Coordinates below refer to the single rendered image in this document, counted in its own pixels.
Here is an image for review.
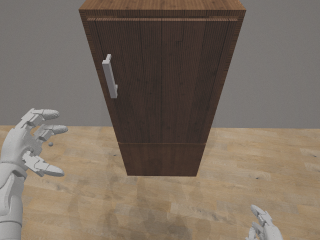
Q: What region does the robot left hand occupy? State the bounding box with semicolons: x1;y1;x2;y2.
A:
0;108;69;177

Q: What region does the robot right hand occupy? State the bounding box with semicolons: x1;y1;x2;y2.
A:
245;204;283;240

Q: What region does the cupboard door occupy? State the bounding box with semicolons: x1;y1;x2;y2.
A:
87;18;238;144

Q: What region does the left robot forearm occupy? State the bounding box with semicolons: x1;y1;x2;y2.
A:
0;162;28;240

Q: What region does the handle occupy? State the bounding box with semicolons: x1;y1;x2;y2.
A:
102;54;118;99

